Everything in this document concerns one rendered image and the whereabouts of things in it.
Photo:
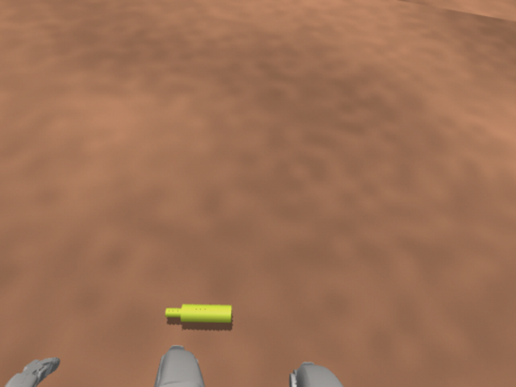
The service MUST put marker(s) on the left robot hand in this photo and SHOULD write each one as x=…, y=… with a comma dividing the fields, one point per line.
x=34, y=373

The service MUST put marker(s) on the bottle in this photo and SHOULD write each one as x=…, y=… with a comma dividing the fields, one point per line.
x=201, y=313

